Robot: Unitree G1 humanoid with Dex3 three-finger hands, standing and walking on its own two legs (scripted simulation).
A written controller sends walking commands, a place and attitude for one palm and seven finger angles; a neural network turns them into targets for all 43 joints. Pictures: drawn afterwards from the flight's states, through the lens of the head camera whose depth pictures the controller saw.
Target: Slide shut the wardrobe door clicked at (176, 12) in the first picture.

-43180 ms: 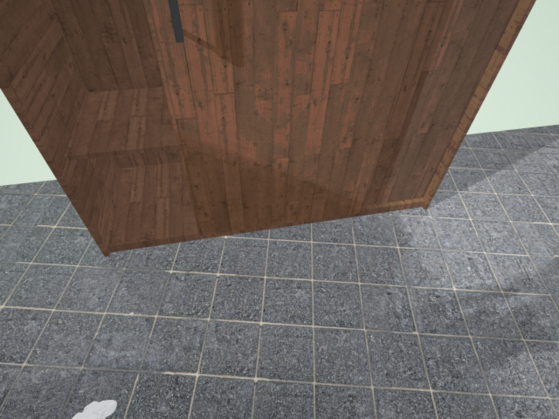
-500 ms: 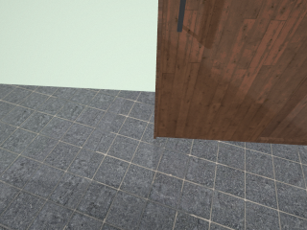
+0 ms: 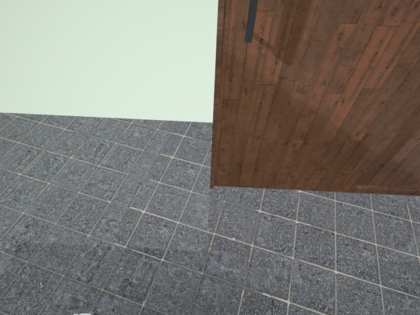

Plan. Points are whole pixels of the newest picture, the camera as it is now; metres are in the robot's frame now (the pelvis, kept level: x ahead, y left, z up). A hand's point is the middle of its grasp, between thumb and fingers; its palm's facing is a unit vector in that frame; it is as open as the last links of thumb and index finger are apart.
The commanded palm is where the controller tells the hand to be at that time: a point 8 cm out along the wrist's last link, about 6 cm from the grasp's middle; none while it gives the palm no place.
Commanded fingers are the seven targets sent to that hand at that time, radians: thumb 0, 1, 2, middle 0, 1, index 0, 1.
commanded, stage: look to check the result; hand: right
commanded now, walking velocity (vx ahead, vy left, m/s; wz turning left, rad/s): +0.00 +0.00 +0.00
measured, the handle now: out of the picture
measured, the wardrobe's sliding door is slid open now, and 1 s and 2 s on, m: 0.00 0.00 0.00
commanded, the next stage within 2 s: stand and wait in 0.14 s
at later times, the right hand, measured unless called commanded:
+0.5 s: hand out of the picture +0.10 -0.22 -0.16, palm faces -0.03 +0.95 -0.32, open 7.4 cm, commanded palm none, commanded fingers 0.00 -0.90 -0.90 0.20 0.30 0.20 0.30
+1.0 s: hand out of the picture +0.11 -0.22 -0.16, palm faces -0.03 +0.95 -0.32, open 7.4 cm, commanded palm none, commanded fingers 0.00 -0.90 -0.90 0.20 0.30 0.20 0.30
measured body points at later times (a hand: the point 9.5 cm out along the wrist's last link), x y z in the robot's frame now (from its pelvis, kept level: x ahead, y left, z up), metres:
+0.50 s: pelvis +0.02 +0.01 +0.00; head +0.05 +0.02 +0.45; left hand +0.10 +0.30 -0.14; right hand +0.10 -0.27 -0.14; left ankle -0.01 +0.14 -0.75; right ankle +0.00 -0.10 -0.75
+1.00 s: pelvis +0.03 +0.02 +0.00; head +0.05 +0.03 +0.45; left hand +0.10 +0.31 -0.14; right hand +0.11 -0.27 -0.13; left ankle -0.01 +0.14 -0.75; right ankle +0.00 -0.10 -0.75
